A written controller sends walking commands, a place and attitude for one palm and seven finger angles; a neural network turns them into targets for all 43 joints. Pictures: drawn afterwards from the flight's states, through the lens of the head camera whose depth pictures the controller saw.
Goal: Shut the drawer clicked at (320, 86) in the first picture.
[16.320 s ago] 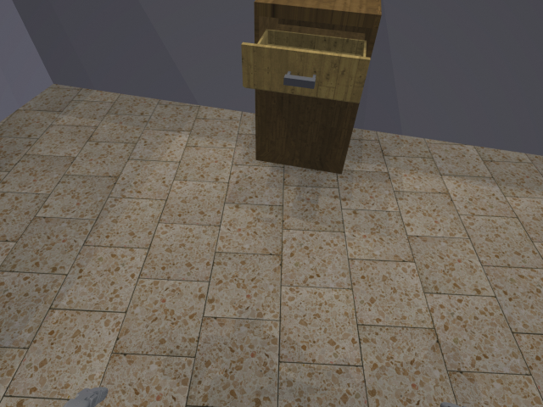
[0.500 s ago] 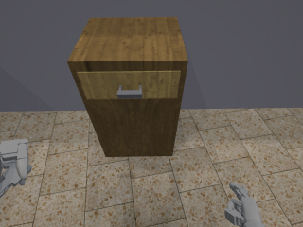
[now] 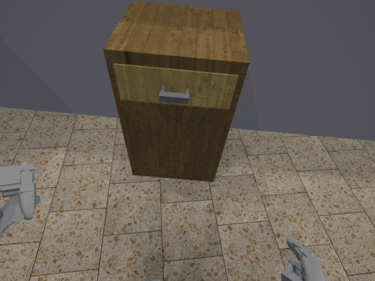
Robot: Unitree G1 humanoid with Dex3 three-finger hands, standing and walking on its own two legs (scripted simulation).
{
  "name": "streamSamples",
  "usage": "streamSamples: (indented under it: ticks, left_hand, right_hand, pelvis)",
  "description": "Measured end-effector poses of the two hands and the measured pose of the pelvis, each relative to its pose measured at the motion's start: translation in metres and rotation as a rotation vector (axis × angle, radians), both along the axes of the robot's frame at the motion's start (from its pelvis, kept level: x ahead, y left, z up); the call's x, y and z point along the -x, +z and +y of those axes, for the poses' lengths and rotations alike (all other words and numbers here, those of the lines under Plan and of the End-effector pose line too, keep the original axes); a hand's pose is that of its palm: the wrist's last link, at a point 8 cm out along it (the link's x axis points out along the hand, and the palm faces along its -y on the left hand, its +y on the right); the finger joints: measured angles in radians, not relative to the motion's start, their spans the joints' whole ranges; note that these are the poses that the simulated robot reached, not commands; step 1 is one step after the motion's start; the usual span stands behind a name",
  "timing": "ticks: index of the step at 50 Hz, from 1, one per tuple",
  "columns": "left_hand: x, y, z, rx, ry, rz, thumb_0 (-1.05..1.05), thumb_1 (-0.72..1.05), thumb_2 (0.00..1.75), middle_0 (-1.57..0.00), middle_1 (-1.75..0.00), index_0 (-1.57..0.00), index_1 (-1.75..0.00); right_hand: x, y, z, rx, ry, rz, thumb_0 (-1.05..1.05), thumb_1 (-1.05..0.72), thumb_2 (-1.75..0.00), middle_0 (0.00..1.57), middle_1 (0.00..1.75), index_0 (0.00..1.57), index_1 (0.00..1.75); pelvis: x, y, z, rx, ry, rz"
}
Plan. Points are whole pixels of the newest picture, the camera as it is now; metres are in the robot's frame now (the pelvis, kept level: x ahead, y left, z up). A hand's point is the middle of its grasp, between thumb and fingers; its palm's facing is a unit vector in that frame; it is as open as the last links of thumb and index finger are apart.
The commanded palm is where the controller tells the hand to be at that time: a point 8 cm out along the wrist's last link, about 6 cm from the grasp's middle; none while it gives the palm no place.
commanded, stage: step back with the hand held close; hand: left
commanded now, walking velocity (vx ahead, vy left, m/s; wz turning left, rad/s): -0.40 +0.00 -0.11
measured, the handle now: (174, 93) +0.75 +0.07 -0.07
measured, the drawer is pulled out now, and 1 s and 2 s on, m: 0.00 0.00 0.00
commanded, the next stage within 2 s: stop stepping back and stand still in 0.30 s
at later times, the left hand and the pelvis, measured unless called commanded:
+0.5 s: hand (49, 278) +0.11 +0.17 +0.18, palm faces +0.07 -0.85 -0.52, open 3.2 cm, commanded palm +0.04 +0.24 +0.19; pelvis -0.13 -0.02 +0.01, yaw -9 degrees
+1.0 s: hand out of the picture +0.04 +0.21 +0.19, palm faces +0.24 -0.84 -0.49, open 3.2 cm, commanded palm +0.00 +0.26 +0.19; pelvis -0.17 +0.01 +0.01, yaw -9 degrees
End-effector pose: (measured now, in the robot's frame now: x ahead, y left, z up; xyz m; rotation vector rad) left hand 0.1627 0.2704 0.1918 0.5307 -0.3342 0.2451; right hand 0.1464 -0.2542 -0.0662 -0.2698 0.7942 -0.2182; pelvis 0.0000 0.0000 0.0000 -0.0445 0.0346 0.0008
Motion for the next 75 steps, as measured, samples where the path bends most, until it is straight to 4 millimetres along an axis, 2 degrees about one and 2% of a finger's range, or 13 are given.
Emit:
streamSamples:
  ticks: [9,16,24,29,33,39,45,50,56,59,62,68,75]
  left_hand:
    - [0.013,0.006,0.020,-0.039,-0.004,0.014,0.01,0.88,0.90,-1.41,-1.60,-1.41,-1.60]
    - [0.029,0.006,-0.005,0.028,-0.091,0.016,0.01,0.89,0.90,-1.41,-1.60,-1.41,-1.60]
    - [0.071,0.009,-0.052,-0.061,-0.253,0.055,0.02,0.89,0.90,-1.41,-1.60,-1.40,-1.60]
    - [0.099,0.021,-0.040,-0.093,-0.161,0.070,0.01,0.88,0.90,-1.41,-1.60,-1.41,-1.60]
    - [0.101,0.005,-0.019,-0.015,-0.040,0.059,0.01,0.88,0.90,-1.41,-1.60,-1.41,-1.60]
    - [0.099,-0.025,-0.016,0.093,-0.033,0.105,0.01,0.89,0.90,-1.41,-1.60,-1.41,-1.60]
    - [0.132,0.009,-0.033,-0.033,-0.153,-0.002,0.02,0.89,0.90,-1.41,-1.60,-1.40,-1.60]
    - [0.156,0.017,-0.012,-0.044,-0.086,0.002,0.01,0.88,0.90,-1.41,-1.60,-1.41,-1.60]
    - [0.152,-0.017,0.019,0.075,0.034,0.073,0.01,0.89,0.90,-1.41,-1.60,-1.41,-1.60]
    - [0.146,-0.022,0.016,0.091,0.010,0.099,0.01,0.89,0.90,-1.41,-1.60,-1.41,-1.60]
    - [0.143,-0.012,0.004,0.057,-0.058,0.071,0.02,0.89,0.90,-1.41,-1.60,-1.41,-1.60]
    - [0.156,0.014,-0.008,-0.037,-0.137,0.039,0.02,0.89,0.90,-1.41,-1.60,-1.40,-1.60]
    - [0.167,-0.001,0.010,-0.003,-0.037,0.125,0.01,0.88,0.90,-1.41,-1.60,-1.41,-1.60]
  right_hand:
    - [0.017,0.019,0.023,0.009,0.021,-0.072,0.02,-0.91,-0.90,0.20,0.30,0.21,0.30]
    - [0.048,0.020,0.031,-0.030,0.044,-0.071,0.01,-0.90,-0.90,0.21,0.30,0.21,0.30]
    - [0.122,-0.004,0.003,-0.068,-0.016,-0.026,0.01,-0.90,-0.90,0.21,0.30,0.21,0.30]
    - [0.179,-0.003,-0.021,-0.060,-0.148,0.047,0.02,-0.90,-0.90,0.21,0.30,0.21,0.30]
    - [0.201,-0.007,-0.037,-0.012,-0.204,0.036,0.02,-0.90,-0.90,0.20,0.30,0.21,0.30]
    - [0.208,0.001,-0.030,0.010,-0.201,-0.028,0.02,-0.91,-0.90,0.20,0.30,0.20,0.29]
    - [0.204,0.009,-0.004,-0.044,-0.114,-0.132,0.02,-0.91,-0.90,0.20,0.30,0.20,0.30]
    - [0.207,0.000,0.011,-0.082,-0.096,-0.068,0.01,-0.90,-0.90,0.20,0.30,0.21,0.30]
    - [0.208,-0.007,0.026,-0.047,-0.084,-0.028,0.02,-0.90,-0.90,0.20,0.30,0.21,0.30]
    - [0.206,-0.001,0.035,-0.043,-0.063,-0.046,0.02,-0.91,-0.90,0.20,0.30,0.21,0.30]
    - [0.203,0.005,0.042,-0.051,-0.034,-0.080,0.02,-0.90,-0.90,0.20,0.30,0.21,0.30]
    - [0.202,0.011,0.042,-0.080,-0.026,-0.108,0.02,-0.90,-0.90,0.21,0.30,0.21,0.30]
    - [0.210,0.008,0.025,-0.053,-0.069,-0.078,0.01,-0.90,-0.90,0.21,0.30,0.21,0.30]
  pelvis:
    - [0.029,0.010,0.011,0.024,-0.041,0.034]
    - [0.063,0.015,0.003,0.021,-0.117,0.096]
    - [0.125,0.004,-0.015,-0.001,-0.146,0.063]
    - [0.123,0.011,-0.019,-0.064,-0.185,0.049]
    - [0.120,0.007,-0.012,-0.063,-0.170,0.030]
    - [0.141,0.004,0.000,-0.070,-0.163,-0.031]
    - [0.168,0.003,-0.003,-0.049,-0.142,-0.043]
    - [0.170,0.008,0.005,-0.027,-0.152,-0.027]
    - [0.171,0.006,0.021,-0.030,-0.137,-0.041]
    - [0.176,0.008,0.024,-0.045,-0.146,-0.047]
    - [0.183,0.009,0.022,-0.049,-0.140,-0.048]
    - [0.189,0.013,0.019,-0.022,-0.135,-0.033]
    - [0.189,0.014,0.020,-0.018,-0.141,-0.033]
